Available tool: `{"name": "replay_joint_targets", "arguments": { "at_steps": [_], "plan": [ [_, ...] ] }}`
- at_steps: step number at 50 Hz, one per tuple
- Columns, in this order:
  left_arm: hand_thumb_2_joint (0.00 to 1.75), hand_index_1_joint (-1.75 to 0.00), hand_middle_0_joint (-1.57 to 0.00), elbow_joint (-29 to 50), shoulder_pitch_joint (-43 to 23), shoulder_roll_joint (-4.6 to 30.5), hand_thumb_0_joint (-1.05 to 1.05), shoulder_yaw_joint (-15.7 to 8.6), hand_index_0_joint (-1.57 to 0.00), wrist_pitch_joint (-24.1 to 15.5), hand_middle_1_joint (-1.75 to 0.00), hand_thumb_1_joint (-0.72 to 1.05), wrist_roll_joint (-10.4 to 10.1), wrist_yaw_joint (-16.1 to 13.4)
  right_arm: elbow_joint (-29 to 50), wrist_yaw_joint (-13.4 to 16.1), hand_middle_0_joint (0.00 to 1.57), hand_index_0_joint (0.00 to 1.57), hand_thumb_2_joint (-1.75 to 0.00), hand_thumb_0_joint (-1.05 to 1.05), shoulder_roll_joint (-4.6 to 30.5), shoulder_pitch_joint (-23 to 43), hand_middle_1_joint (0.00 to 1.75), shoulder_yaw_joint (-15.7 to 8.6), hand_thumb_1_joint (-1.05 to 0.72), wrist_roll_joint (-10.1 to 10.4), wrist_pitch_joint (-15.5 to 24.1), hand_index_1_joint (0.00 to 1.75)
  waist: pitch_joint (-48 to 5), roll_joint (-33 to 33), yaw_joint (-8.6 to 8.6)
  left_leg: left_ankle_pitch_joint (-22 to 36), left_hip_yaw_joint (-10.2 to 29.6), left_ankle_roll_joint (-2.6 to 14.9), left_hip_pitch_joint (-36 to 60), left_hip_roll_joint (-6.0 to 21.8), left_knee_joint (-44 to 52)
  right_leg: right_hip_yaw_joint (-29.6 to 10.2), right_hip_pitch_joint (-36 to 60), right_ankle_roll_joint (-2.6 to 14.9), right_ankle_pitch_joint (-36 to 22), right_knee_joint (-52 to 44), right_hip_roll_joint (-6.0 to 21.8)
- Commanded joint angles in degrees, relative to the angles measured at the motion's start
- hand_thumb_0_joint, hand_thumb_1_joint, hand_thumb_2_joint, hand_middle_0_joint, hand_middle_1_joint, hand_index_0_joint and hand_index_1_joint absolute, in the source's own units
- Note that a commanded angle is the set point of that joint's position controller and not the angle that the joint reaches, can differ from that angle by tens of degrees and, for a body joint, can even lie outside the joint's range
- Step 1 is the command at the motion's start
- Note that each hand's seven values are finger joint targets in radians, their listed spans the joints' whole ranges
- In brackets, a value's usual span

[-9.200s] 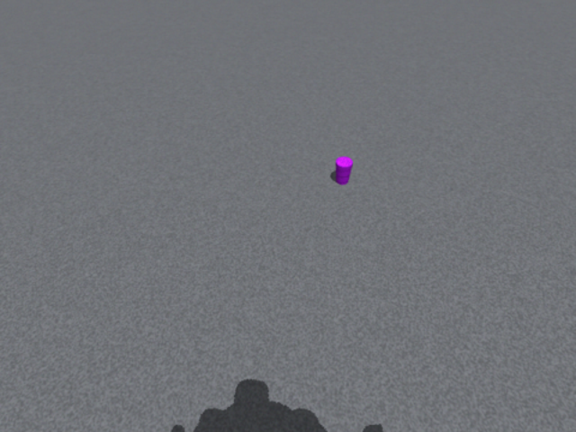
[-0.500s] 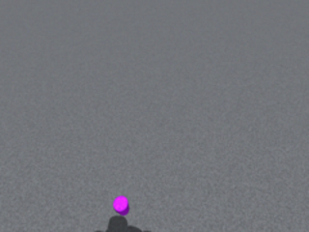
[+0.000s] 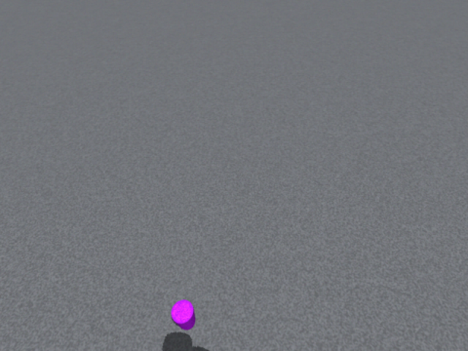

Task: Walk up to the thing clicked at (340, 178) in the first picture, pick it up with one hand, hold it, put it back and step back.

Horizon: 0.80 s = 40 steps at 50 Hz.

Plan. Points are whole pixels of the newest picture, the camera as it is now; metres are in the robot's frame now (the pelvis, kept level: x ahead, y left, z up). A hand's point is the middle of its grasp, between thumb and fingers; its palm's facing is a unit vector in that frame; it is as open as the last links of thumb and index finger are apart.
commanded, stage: stand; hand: left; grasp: from the side
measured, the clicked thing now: (185, 316) +0.40 +0.24 -0.72
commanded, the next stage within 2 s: go down in 0.24 s
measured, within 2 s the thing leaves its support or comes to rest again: neither
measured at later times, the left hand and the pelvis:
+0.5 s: hand out of the picture +0.13 +0.25 -0.16, palm faces +0.04 -0.94 -0.34, open 9.0 cm; pelvis -0.02 +0.00 -0.01, yaw +1 degrees
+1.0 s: hand out of the picture +0.14 +0.28 -0.19, palm faces +0.06 -0.94 -0.35, open 16.6 cm; pelvis -0.01 +0.03 -0.06, yaw +0 degrees
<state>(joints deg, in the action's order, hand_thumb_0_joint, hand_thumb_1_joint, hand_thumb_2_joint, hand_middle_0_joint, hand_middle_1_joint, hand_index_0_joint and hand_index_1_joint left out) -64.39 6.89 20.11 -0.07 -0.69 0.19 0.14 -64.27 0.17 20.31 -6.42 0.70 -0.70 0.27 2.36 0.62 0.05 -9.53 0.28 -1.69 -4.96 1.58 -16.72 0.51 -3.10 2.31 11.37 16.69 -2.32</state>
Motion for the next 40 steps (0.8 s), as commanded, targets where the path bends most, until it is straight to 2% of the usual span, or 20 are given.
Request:
{"name": "replay_joint_targets", "arguments": {
  "at_steps": [1, 6, 15, 16, 17, 18, 19, 20, 21, 22, 23, 24, 26, 27, 29, 32, 34, 37, 38, 40],
  "plan": [
    [0.90, -0.30, -0.20, 3.5, -2.2, 12.5, 0.00, -2.3, -0.20, -1.2, -0.30, 0.90, 0.2, -0.8, 3.3, 0.7, 0.20, 0.20, -0.90, 0.00, 11.8, 1.8, 0.30, -2.2, -0.90, 0.2, 1.5, 0.30, -2.6, -0.3, 0.08, 8.0, 5.2, 2.53, 1.1, 6.3, 1.3, -7.0, -2.2, -0.54, -10.2, -2.9, 9.5],
    [0.90, -0.30, -0.20, 3.5, -2.0, 13.0, 0.00, -2.4, -0.20, -1.4, -0.30, 0.90, 0.3, -1.0, 3.5, 0.7, 0.20, 0.20, -0.90, 0.00, 11.8, 1.9, 0.30, -2.4, -0.90, 0.2, 1.5, 0.30, -3.7, -1.0, 0.12, 9.8, 5.0, 2.64, 1.7, 6.3, 1.1, -6.8, -1.1, -0.74, -13.0, -2.4, 9.5],
    [0.90, -0.30, -0.20, 3.5, -1.6, 12.8, 0.00, -2.2, -0.20, -1.4, -0.30, 0.90, 0.3, -1.0, 3.2, 0.7, 0.20, 0.20, -0.90, 0.00, 12.0, 1.8, 0.30, -2.4, -0.90, 0.2, 1.4, 0.30, -3.6, -0.8, 0.08, 8.1, 4.9, 2.83, 2.1, 6.3, 0.9, -7.3, -2.0, -0.60, -11.9, -3.1, 9.8],
    [0.82, -0.26, -0.16, 3.4, -1.4, 12.7, 0.00, -2.1, -0.16, -1.4, -0.26, 0.82, 0.3, -1.0, 3.2, 0.6, 0.20, 0.20, -0.92, 0.00, 11.8, 1.9, 0.30, -2.3, -0.94, 0.2, 1.3, 0.30, -2.9, -0.8, 0.09, 7.9, 5.0, 2.77, 1.7, 6.2, 1.2, -7.0, -2.4, -0.74, -11.4, -3.1, 9.5],
    [0.90, -0.34, -0.18, 23.5, -21.5, 3.5, 0.00, -2.6, -0.17, -6.5, -0.34, 0.74, -2.7, -1.7, 18.8, 1.9, 0.20, 0.20, -0.93, 0.00, 2.9, 1.2, 0.30, -0.3, -1.01, 4.1, 4.3, 0.30, -0.2, 2.7, 6.94, 1.6, -3.1, 2.92, -7.0, -2.8, -4.1, -2.7, -14.6, -2.19, -8.2, 1.9, 3.7],
    [0.89, -0.42, -0.23, 21.4, -27.5, 6.6, 0.00, -3.2, -0.21, -6.2, -0.42, 0.66, -2.5, -1.9, 15.3, 2.3, 0.20, 0.20, -0.92, 0.00, 4.0, -1.5, 0.30, -0.2, -0.95, 4.2, 4.3, 0.30, -2.4, -0.7, 4.68, 0.2, -2.6, 3.37, -7.1, -2.7, -4.8, -2.1, -11.3, -2.67, -4.8, 2.1, 3.7],
    [0.81, -0.34, -0.15, 9.2, -13.5, 12.1, 0.00, -6.9, -0.13, -3.7, -0.34, 0.58, -1.1, -2.1, 15.2, 2.9, 0.20, 0.20, -0.92, 0.00, 5.8, -4.0, 0.30, -1.5, -1.00, 4.4, 3.5, 0.30, -1.3, -1.5, 2.59, 0.4, -2.9, 3.30, -8.1, -2.7, -5.5, -1.6, -11.2, -2.50, -3.2, 2.5, 3.5],
    [0.73, -0.26, -0.07, 5.0, -12.4, 13.0, 0.00, -7.9, -0.05, -2.4, -0.26, 0.50, 0.4, -1.3, 16.1, 3.0, 0.20, 0.20, -0.91, 0.00, 5.7, -4.8, 0.30, -2.2, -0.94, 4.0, 3.2, 0.30, -3.4, -5.1, 2.35, 0.8, -2.5, 3.74, -10.6, -2.8, -8.1, -1.8, -12.4, -2.63, -2.8, 3.7, 3.7],
    [0.65, -0.21, 0.00, 6.1, -16.8, 13.1, 0.00, -8.1, -0.02, -2.2, -0.22, 0.42, 1.2, -0.5, 17.9, 2.9, 0.20, 0.20, -0.91, 0.00, 5.3, -4.9, 0.30, -2.5, -0.96, 3.9, 3.4, 0.30, -4.4, -5.2, 2.10, 0.5, -2.2, 3.80, -11.9, -2.7, -9.5, -1.5, -13.8, -2.38, -2.9, 5.7, 3.5],
    [0.57, -0.19, 0.00, 7.6, -19.4, 14.8, 0.00, -9.7, 0.00, -2.9, -0.20, 0.36, 2.7, -0.1, 19.5, 2.9, 0.20, 0.20, -0.92, 0.00, 5.7, -4.8, 0.30, -3.7, -0.96, 2.9, 3.9, 0.30, -9.2, -5.0, 1.59, 1.3, -2.2, 3.80, -12.3, -2.7, -11.6, -2.0, -13.0, -2.55, -5.1, 8.2, 3.9],
    [0.49, -0.23, -0.01, 4.1, -12.5, 14.6, 0.00, -11.1, -0.02, -1.9, -0.24, 0.30, 4.2, 0.1, 19.8, 2.8, 0.20, 0.20, -0.91, 0.00, 5.5, -7.0, 0.30, -4.4, -0.96, 2.4, 4.0, 0.30, -12.3, -3.3, 0.62, 2.7, -1.9, 3.55, -13.9, -3.1, -13.4, -1.4, -13.3, -2.02, -6.8, 10.7, 3.6],
    [0.41, -0.15, 0.00, 4.9, -7.6, 14.1, 0.00, -12.1, -0.01, -1.2, -0.16, 0.30, 4.9, 0.4, 21.8, 2.4, 0.20, 0.20, -0.91, 0.00, 5.4, -7.3, 0.30, -4.9, -0.93, 2.3, 4.0, 0.30, -15.1, -1.6, -1.09, 4.1, -2.0, 3.29, -15.2, -3.5, -14.6, -1.5, -12.1, -1.79, -8.5, 12.4, 3.5],
    [0.26, -0.12, -0.02, 10.3, -5.6, 13.0, 0.00, -12.6, -0.02, 0.5, -0.12, 0.19, 5.2, 0.2, 25.0, 2.1, 0.20, 0.20, -0.90, 0.00, 4.7, -7.4, 0.30, -4.9, -0.91, 2.5, 4.3, 0.30, -16.8, 0.9, -2.03, 5.5, -2.0, 2.87, -14.6, -3.8, -14.8, -1.3, -11.3, -1.33, -8.8, 13.4, 3.0],
    [0.22, -0.10, -0.03, 11.8, -4.2, 12.3, 0.00, -12.9, -0.03, 2.0, -0.10, 0.13, 5.1, -0.3, 25.9, 2.3, 0.20, 0.20, -0.90, 0.00, 4.6, -7.4, 0.30, -5.0, -0.90, 2.6, 4.2, 0.30, -16.8, 2.4, -2.12, 5.8, -2.0, 2.61, -14.3, -4.0, -14.3, -1.3, -11.5, -1.15, -8.6, 12.8, 2.8],
    [0.18, -0.08, -0.03, 13.3, -4.6, 9.2, 0.00, -11.2, -0.03, 5.4, -0.08, 0.02, 5.1, -0.4, 28.4, 2.3, 0.20, 0.20, -0.89, 0.00, 4.3, -6.3, 0.30, -5.0, -0.88, 2.9, 4.4, 0.30, -14.1, -0.1, -0.24, 5.1, -1.3, 2.81, -15.1, -3.5, -15.1, -0.6, -14.3, -1.27, -7.5, 13.0, 2.2],
    [0.14, -0.07, -0.04, 18.7, -7.3, 10.3, 0.00, -12.1, -0.03, 7.9, -0.05, -0.13, 4.8, -0.8, 31.1, 2.3, 0.20, 0.20, -0.89, 0.00, 3.8, -5.1, 0.30, -4.8, -0.87, 2.8, 5.2, 0.30, -11.9, -0.9, 0.22, 1.5, -0.9, 2.79, -18.6, -2.8, -17.8, 0.0, -19.1, -1.22, -2.3, 15.1, 1.7],
    [0.16, -0.10, -0.04, 19.5, -3.0, 8.6, 0.00, -12.1, -0.02, 9.3, -0.09, -0.22, 4.5, -0.6, 32.1, 2.3, 0.20, 0.20, -0.89, 0.00, 3.4, -6.9, 0.30, -4.7, -0.85, 2.7, 5.8, 0.30, -13.7, -1.3, 0.65, 1.8, -1.0, 2.88, -19.3, -2.5, -19.9, 0.0, -20.4, -1.29, -2.4, 17.5, 1.5],
    [0.15, -0.12, -0.04, 28.9, -6.6, 9.6, 0.00, -12.4, -0.02, 8.9, -0.10, -0.32, 3.9, -0.4, 33.6, 2.5, 0.20, 0.20, -0.88, 0.00, 3.4, -7.5, 0.30, -4.9, -0.81, 2.5, 6.9, 0.30, -14.5, 1.4, 1.12, 1.5, -0.4, 2.53, -20.9, -2.0, -22.7, 0.2, -24.1, -1.17, -1.8, 21.1, 1.4],
    [0.15, -0.12, -0.04, 26.6, -2.9, 8.5, 0.00, -12.5, -0.02, 9.4, -0.11, -0.35, 3.8, -0.3, 34.0, 2.5, 0.20, 0.20, -0.88, 0.00, 2.7, -7.4, 0.30, -4.3, -0.81, 2.5, 7.2, 0.30, -14.0, 0.4, 1.34, -0.1, -0.3, 2.57, -22.5, -1.9, -23.6, 0.3, -25.2, -1.23, -0.1, 21.9, 1.3],
    [0.14, -0.13, -0.05, 33.7, -3.2, 8.8, 0.00, -12.4, -0.03, 9.4, -0.11, -0.40, 3.6, -0.2, 34.9, 2.8, 0.20, 0.20, -0.88, 0.00, 3.0, -8.3, 0.30, -5.1, -0.81, 2.4, 8.0, 0.30, -18.3, 1.8, 1.63, 1.7, 0.1, 2.56, -22.1, -1.6, -26.1, 0.3, -26.3, -1.28, -1.8, 24.9, 1.3]
  ]
}}
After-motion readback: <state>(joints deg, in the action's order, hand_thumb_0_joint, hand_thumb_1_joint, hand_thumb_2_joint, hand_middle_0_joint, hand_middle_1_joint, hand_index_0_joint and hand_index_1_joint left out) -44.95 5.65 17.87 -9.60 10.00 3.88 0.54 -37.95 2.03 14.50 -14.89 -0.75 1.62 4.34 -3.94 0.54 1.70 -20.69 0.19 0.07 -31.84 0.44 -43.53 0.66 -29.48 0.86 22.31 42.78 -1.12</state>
